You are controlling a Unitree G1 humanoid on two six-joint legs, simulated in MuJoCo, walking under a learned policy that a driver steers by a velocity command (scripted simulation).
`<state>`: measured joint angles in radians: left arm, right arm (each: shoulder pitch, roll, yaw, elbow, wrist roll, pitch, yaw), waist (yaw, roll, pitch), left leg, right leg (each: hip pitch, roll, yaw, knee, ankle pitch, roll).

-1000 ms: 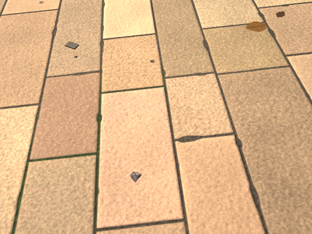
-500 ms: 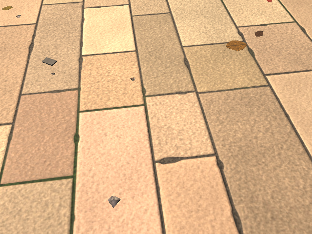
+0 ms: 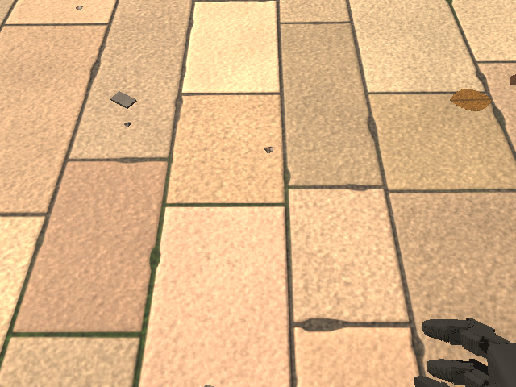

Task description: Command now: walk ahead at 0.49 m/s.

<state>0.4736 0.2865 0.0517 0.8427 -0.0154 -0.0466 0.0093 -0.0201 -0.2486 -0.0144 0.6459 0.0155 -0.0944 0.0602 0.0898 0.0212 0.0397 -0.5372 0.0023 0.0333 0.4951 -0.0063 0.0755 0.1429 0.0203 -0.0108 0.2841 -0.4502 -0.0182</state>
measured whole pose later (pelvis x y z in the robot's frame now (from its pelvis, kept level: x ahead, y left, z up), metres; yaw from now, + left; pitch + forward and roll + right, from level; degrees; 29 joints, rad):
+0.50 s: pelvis +0.28 +0.00 +0.02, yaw +0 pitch +2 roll +2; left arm 0.05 0.25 0.02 0.68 -0.01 -0.08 -0.04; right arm 0.37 -0.29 -0.05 0.86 0.02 -0.06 0.01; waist -0.10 -0.04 0.03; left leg 0.04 -0.06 0.03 0.24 -0.32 0.03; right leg -0.57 -0.07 0.02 0.53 0.01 -0.01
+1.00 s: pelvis +0.55 -0.02 +0.02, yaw +1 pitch +2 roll -2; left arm 0.37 0.29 0.05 0.87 -0.02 -0.07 -0.01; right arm 0.06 -0.26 -0.02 0.74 0.01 -0.07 0.03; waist 0.09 0.05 0.02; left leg -0.60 0.08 -0.02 0.56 0.03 0.00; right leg 0.03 0.05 -0.04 0.22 -0.27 -0.03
